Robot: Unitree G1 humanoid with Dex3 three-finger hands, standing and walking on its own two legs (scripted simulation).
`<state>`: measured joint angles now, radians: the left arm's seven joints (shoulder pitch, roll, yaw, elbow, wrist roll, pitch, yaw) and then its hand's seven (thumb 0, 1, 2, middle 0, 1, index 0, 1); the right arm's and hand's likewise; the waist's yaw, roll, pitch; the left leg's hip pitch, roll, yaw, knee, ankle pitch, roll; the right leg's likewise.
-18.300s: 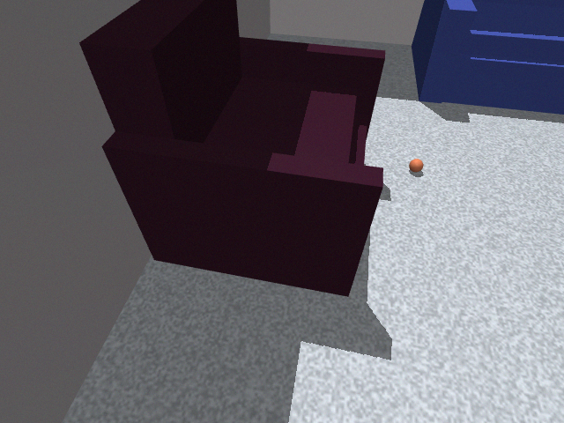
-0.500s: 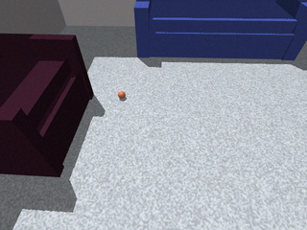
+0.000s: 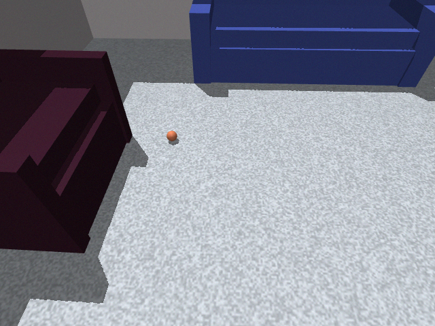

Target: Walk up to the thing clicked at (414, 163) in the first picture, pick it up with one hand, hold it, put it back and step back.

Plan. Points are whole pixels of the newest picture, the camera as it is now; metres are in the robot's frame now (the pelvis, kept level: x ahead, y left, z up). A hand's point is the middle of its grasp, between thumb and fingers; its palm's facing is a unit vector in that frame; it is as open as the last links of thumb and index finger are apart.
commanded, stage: stand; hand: left
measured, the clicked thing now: (171, 136) +1.46 +0.30 -0.75
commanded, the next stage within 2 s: walk up in 0.96 s
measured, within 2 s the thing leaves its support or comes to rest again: neither
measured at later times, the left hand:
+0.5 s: hand out of the picture +0.07 +0.26 -0.15, palm faces -0.02 -0.94 -0.35, open 7.4 cm
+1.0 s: hand out of the picture +0.07 +0.26 -0.15, palm faces -0.02 -0.94 -0.34, open 7.4 cm
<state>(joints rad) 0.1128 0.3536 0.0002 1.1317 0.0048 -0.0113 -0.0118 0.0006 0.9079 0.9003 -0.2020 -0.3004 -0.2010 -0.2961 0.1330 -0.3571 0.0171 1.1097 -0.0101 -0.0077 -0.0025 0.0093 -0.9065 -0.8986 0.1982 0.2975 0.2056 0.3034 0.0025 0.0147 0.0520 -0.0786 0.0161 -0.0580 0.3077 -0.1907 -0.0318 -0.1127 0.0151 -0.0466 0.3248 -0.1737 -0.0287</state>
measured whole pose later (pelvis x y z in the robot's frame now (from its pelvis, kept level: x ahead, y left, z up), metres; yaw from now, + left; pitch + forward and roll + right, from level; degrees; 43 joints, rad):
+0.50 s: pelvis +0.00 +0.00 +0.00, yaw +0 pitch -3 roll +0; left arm 0.12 0.35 0.00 1.13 0.00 -0.01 -0.01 0.00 0.91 0.90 -0.20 -0.30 -0.20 -0.30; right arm 0.13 -0.36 0.02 1.11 -0.01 -0.01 0.00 0.01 -0.91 -0.90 0.20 0.30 0.21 0.30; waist 0.00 0.01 0.05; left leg -0.07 0.01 -0.05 0.31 -0.19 -0.03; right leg -0.11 0.01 -0.04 0.33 -0.17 -0.02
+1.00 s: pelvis +0.00 +0.00 +0.00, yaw +0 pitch -2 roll +0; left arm 0.14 0.35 0.02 1.11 0.02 -0.02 -0.03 0.00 0.91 0.90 -0.20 -0.30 -0.20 -0.30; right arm 0.17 -0.36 -0.01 1.10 -0.02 -0.01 0.02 0.01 -0.91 -0.90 0.20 0.30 0.21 0.30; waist 0.00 0.01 0.05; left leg -0.11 0.01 -0.06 0.38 -0.30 0.00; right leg -0.14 0.01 -0.05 0.37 -0.25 -0.03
